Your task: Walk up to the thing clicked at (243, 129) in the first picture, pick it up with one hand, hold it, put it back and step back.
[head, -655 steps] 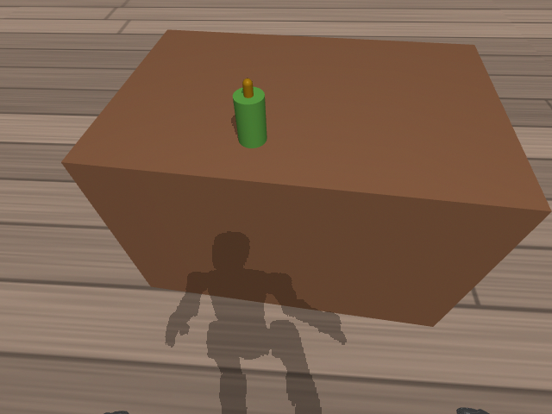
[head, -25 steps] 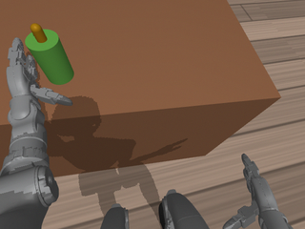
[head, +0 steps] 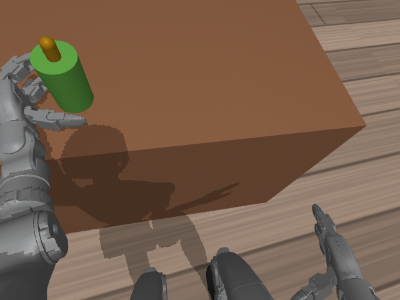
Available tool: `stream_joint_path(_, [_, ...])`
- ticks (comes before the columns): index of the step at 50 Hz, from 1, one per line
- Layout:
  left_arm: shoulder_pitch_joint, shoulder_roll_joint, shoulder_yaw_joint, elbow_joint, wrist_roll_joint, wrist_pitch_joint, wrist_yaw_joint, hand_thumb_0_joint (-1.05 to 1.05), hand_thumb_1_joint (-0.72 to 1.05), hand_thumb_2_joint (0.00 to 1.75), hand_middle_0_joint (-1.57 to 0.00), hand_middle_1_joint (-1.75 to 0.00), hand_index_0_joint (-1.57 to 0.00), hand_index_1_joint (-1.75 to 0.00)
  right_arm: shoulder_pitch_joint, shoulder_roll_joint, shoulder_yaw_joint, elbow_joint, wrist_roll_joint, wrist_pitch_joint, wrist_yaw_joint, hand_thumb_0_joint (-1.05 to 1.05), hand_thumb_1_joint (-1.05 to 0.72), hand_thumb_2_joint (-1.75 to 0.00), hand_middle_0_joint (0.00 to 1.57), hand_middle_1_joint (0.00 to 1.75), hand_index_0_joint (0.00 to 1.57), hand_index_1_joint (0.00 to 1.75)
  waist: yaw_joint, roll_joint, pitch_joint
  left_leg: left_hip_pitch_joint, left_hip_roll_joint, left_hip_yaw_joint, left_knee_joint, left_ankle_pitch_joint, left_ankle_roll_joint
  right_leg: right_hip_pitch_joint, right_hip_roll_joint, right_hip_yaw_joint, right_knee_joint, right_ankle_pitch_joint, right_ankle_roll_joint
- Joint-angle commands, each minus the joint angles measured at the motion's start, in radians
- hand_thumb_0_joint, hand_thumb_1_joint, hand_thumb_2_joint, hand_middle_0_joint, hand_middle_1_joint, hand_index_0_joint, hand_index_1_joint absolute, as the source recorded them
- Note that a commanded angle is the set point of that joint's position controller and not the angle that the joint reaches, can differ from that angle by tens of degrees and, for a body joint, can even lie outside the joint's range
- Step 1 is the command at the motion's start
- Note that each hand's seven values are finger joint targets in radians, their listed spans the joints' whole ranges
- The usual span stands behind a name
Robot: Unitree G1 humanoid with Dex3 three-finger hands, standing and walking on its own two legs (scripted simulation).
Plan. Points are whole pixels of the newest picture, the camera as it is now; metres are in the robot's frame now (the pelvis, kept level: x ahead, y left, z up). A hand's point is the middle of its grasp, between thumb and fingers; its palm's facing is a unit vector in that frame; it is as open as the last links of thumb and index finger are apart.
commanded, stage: close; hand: left
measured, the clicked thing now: (62, 73) +0.53 +0.21 +0.09
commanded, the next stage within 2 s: settle in 0.16 s
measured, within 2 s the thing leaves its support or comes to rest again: leaves its support in 0.04 s
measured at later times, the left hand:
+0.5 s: hand (50, 84) +0.51 +0.23 +0.09, palm faces +0.20 -0.98 -0.03, open 10.2 cm
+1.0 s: hand (41, 71) +0.50 +0.22 +0.13, palm faces +0.21 -0.98 -0.02, open 10.3 cm
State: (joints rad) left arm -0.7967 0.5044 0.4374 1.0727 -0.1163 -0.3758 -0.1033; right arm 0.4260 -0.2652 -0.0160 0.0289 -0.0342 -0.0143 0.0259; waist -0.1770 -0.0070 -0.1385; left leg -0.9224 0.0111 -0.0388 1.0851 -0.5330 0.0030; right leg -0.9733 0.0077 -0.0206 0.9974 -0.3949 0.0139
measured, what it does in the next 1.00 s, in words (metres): stands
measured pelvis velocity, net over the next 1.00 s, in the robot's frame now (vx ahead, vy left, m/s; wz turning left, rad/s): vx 0.01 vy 0.00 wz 0.00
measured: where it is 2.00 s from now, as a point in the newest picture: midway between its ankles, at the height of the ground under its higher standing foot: outside the picture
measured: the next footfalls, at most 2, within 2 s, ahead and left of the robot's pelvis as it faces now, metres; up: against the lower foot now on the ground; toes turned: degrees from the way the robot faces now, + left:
none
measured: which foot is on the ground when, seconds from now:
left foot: down 0.00-1.00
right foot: down 0.00-1.00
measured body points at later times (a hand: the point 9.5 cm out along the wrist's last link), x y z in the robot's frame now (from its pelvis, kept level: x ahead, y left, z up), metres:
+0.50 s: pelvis +0.01 +0.01 +0.00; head +0.12 +0.03 +0.44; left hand +0.49 +0.28 +0.09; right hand +0.16 -0.25 -0.02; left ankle -0.02 +0.11 -0.66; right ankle +0.04 -0.13 -0.66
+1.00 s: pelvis +0.01 +0.00 +0.02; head +0.09 +0.01 +0.46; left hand +0.48 +0.27 +0.13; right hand +0.16 -0.26 -0.01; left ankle -0.02 +0.11 -0.66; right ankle +0.04 -0.13 -0.66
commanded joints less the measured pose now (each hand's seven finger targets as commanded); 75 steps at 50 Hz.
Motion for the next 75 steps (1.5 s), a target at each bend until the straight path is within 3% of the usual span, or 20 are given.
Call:
stream_joint_path(1, [-0.432, 0.151, -0.058, -0.209, 0.007, -0.043, -0.020, 0.00, -0.23, 0.58, -1.04, -0.85, -1.06, -0.84, -0.038, -0.151, -0.096, -0.166, 0.002, -0.059, -0.026, 0.00, 0.52, -0.05, 0.05, 0.05, 0.05, 0.05, -0.003, 0.202, -0.489, 0.331, 0.010, -0.004, -0.147, 0.489, -0.024, 0.268, 0.015, -0.006, -0.081, 0.313, -0.052])
stream_joint_path(9, [-0.295, 0.124, -0.032, -0.081, 0.017, -0.026, -0.006, 0.00, 0.06, 0.84, -1.25, -1.09, -1.27, -1.07, 0.074, -0.142, -0.095, -0.134, 0.006, -0.042, 0.002, 0.00, 0.53, -0.04, 0.05, 0.05, 0.05, 0.05, -0.029, 0.089, -0.364, 0.250, 0.005, -0.001, -0.146, 0.474, -0.011, 0.251, 0.019, -0.014, -0.079, 0.329, -0.044])
stream_joint_path(12, [-0.379, 0.154, -0.017, -0.159, 0.013, -0.036, -0.006, 0.00, 0.03, 0.98, -1.38, -1.25, -1.40, -1.24, 0.029, -0.147, -0.098, -0.182, 0.004, -0.045, 0.010, 0.00, 0.53, -0.05, 0.05, 0.05, 0.05, 0.05, -0.023, 0.114, -0.419, 0.268, 0.006, -0.007, -0.143, 0.481, -0.017, 0.258, 0.017, -0.014, -0.072, 0.333, -0.045])
stream_joint_path(13, [-0.349, 0.115, -0.055, -0.123, 0.018, -0.028, -0.012, 0.00, 0.02, 1.01, -1.41, -1.28, -1.43, -1.27, 0.054, -0.112, -0.079, -0.123, 0.007, -0.042, 0.013, 0.00, 0.53, -0.05, 0.05, 0.05, 0.05, 0.05, -0.016, 0.156, -0.412, 0.276, 0.001, -0.001, -0.142, 0.477, -0.018, 0.247, 0.013, -0.009, -0.069, 0.319, -0.047])
stream_joint_path(17, [-0.385, 0.174, -0.023, -0.192, 0.030, -0.021, -0.007, 0.00, 0.14, 1.15, -1.34, -1.34, -1.35, -1.34, 0.008, -0.158, -0.105, -0.189, 0.001, -0.038, 0.013, 0.00, 0.54, -0.05, 0.05, 0.05, 0.05, 0.05, 0.005, 0.187, -0.517, 0.330, 0.011, -0.011, -0.136, 0.579, -0.031, 0.282, 0.016, -0.014, -0.055, 0.375, -0.053])
stream_joint_path(19, [-0.398, 0.117, -0.075, -0.201, 0.030, -0.003, -0.008, 0.00, 0.14, 1.18, -1.35, -1.37, -1.37, -1.38, 0.004, -0.128, -0.084, -0.180, 0.002, -0.033, 0.013, 0.00, 0.54, -0.05, 0.05, 0.05, 0.05, 0.05, 0.004, 0.202, -0.531, 0.355, 0.014, -0.015, -0.142, 0.575, -0.033, 0.272, 0.017, -0.014, -0.058, 0.350, -0.055])
stream_joint_path(20, [-0.391, 0.206, -0.006, -0.220, 0.030, 0.001, 0.002, 0.00, 0.15, 1.22, -1.35, -1.39, -1.37, -1.40, 0.003, -0.172, -0.118, -0.195, 0.001, -0.027, 0.007, 0.00, 0.54, -0.05, 0.05, 0.05, 0.05, 0.05, 0.021, 0.188, -0.536, 0.358, 0.016, -0.016, -0.150, 0.588, -0.037, 0.300, 0.017, -0.016, -0.064, 0.364, -0.055])
stream_joint_path(22, [-0.407, 0.133, -0.069, -0.245, 0.019, 0.017, -0.002, 0.00, 0.11, 1.23, -1.38, -1.42, -1.40, -1.43, 0.010, -0.137, -0.096, -0.178, 0.007, -0.024, 0.007, 0.00, 0.54, -0.05, 0.05, 0.05, 0.05, 0.05, 0.010, 0.192, -0.563, 0.359, 0.013, -0.010, -0.154, 0.575, -0.031, 0.339, 0.014, -0.009, -0.064, 0.378, -0.055])
stream_joint_path(24, [-0.418, 0.161, -0.043, -0.279, 0.004, 0.028, 0.010, 0.00, 0.10, 1.27, -1.39, -1.46, -1.41, -1.47, 0.008, -0.137, -0.107, -0.159, 0.015, -0.017, -0.001, 0.00, 0.54, -0.05, 0.05, 0.05, 0.05, 0.05, 0.024, 0.164, -0.537, 0.335, 0.007, -0.002, -0.169, 0.538, -0.023, 0.380, 0.012, -0.005, -0.079, 0.376, -0.049])
stream_joint_path(26, [-0.450, 0.250, 0.022, -0.291, 0.000, 0.028, 0.031, 0.00, 0.09, 1.26, -1.41, -1.47, -1.43, -1.47, -0.015, -0.160, -0.121, -0.161, 0.017, -0.015, -0.011, 0.00, 0.54, -0.05, 0.05, 0.05, 0.05, 0.05, 0.031, 0.131, -0.501, 0.301, 0.003, 0.004, -0.184, 0.484, -0.016, 0.397, 0.011, -0.002, -0.099, 0.356, -0.043])
stream_joint_path(29, [-0.473, 0.260, 0.046, -0.333, -0.008, 0.015, 0.053, 0.00, -0.01, 1.26, -1.38, -1.47, -1.41, -1.48, 0.000, -0.138, -0.111, -0.111, 0.017, -0.015, -0.020, 0.00, 0.54, -0.05, 0.05, 0.05, 0.05, 0.05, 0.037, 0.116, -0.455, 0.307, -0.001, 0.011, -0.197, 0.475, -0.010, 0.401, 0.010, 0.001, -0.111, 0.362, -0.040])
stream_joint_path(30, [-0.499, 0.237, 0.017, -0.364, -0.006, 0.006, 0.051, 0.00, -0.03, 1.25, -1.38, -1.47, -1.40, -1.48, 0.016, -0.131, -0.106, -0.122, 0.018, -0.017, -0.022, 0.00, 0.54, -0.05, 0.05, 0.05, 0.05, 0.05, 0.013, 0.113, -0.466, 0.324, 0.000, 0.011, -0.195, 0.500, -0.007, 0.409, 0.010, 0.002, -0.113, 0.388, -0.040])
stream_joint_path(41, [-0.515, 0.241, -0.010, -0.384, -0.007, 0.042, 0.027, 0.00, -0.11, 1.26, -1.35, -1.46, -1.37, -1.47, -0.006, -0.123, -0.101, -0.067, 0.019, -0.013, -0.030, 0.00, 0.53, -0.06, 0.05, 0.05, 0.05, 0.05, 0.047, 0.210, -0.510, 0.425, -0.002, 0.013, -0.215, 0.576, -0.021, 0.438, 0.000, 0.010, -0.144, 0.420, -0.046])
stream_joint_path(47, [-0.498, 0.206, -0.021, -0.313, -0.012, 0.062, 0.030, 0.00, -0.08, 1.30, -1.36, -1.49, -1.38, -1.50, -0.049, -0.105, -0.082, -0.045, 0.027, -0.021, -0.039, 0.00, 0.54, -0.05, 0.05, 0.05, 0.05, 0.05, 0.042, 0.090, -0.397, 0.336, -0.003, 0.016, -0.263, 0.433, -0.003, 0.460, 0.004, 0.010, -0.182, 0.347, -0.039])
stream_joint_path(50, [-0.497, 0.224, -0.015, -0.271, -0.006, 0.067, 0.027, 0.00, -0.06, 1.31, -1.37, -1.51, -1.40, -1.51, -0.059, -0.147, -0.120, -0.072, 0.026, -0.030, -0.047, 0.00, 0.54, -0.05, 0.05, 0.05, 0.05, 0.05, 0.032, 0.074, -0.416, 0.365, -0.006, 0.023, -0.270, 0.407, 0.001, 0.457, 0.005, 0.011, -0.199, 0.326, -0.034])
stream_joint_path(52, [-0.532, 0.207, -0.032, -0.312, -0.011, 0.061, 0.026, 0.00, -0.05, 1.32, -1.36, -1.50, -1.39, -1.50, -0.030, -0.097, -0.086, -0.029, 0.032, -0.032, -0.044, 0.00, 0.55, -0.05, 0.05, 0.05, 0.05, 0.05, 0.040, 0.101, -0.396, 0.362, -0.010, 0.026, -0.278, 0.393, -0.003, 0.454, 0.003, 0.011, -0.202, 0.309, -0.034])
stream_joint_path(54, [-0.495, 0.242, -0.007, -0.295, -0.015, 0.064, 0.027, 0.00, -0.03, 1.32, -1.36, -1.51, -1.40, -1.51, -0.048, -0.141, -0.119, -0.062, 0.033, -0.038, -0.049, 0.00, 0.55, -0.05, 0.05, 0.05, 0.05, 0.05, 0.042, 0.076, -0.422, 0.366, -0.008, 0.023, -0.285, 0.400, -0.003, 0.489, 0.003, 0.009, -0.206, 0.322, -0.033])
stream_joint_path(56, [-0.540, 0.232, -0.021, -0.357, -0.017, 0.060, 0.025, 0.00, -0.04, 1.31, -1.37, -1.50, -1.40, -1.51, -0.026, -0.091, -0.070, -0.044, 0.034, -0.041, -0.045, 0.00, 0.54, -0.05, 0.05, 0.05, 0.05, 0.05, 0.050, 0.116, -0.460, 0.383, -0.012, 0.029, -0.280, 0.422, -0.003, 0.511, -0.002, 0.015, -0.201, 0.349, -0.034])
stream_joint_path(64, [-0.602, 0.262, -0.018, -0.432, -0.015, 0.072, 0.033, 0.00, -0.05, 1.31, -1.34, -1.49, -1.37, -1.49, -0.080, -0.120, -0.092, -0.028, 0.035, -0.048, -0.054, 0.00, 0.54, -0.05, 0.05, 0.05, 0.05, 0.05, 0.061, 0.178, -0.533, 0.495, 0.005, 0.009, -0.266, 0.622, -0.020, 0.502, -0.001, 0.010, -0.191, 0.455, -0.045])
stream_joint_path(75, [-0.511, 0.188, -0.042, -0.350, -0.022, 0.129, 0.037, 0.00, 0.02, 1.29, -1.35, -1.49, -1.40, -1.47, -0.054, -0.116, -0.111, 0.039, 0.044, -0.048, -0.046, 0.00, 0.54, -0.05, 0.05, 0.05, 0.05, 0.05, 0.059, 0.103, -0.446, 0.451, 0.001, 0.018, -0.308, 0.561, -0.011, 0.533, 0.003, 0.004, -0.226, 0.440, -0.040])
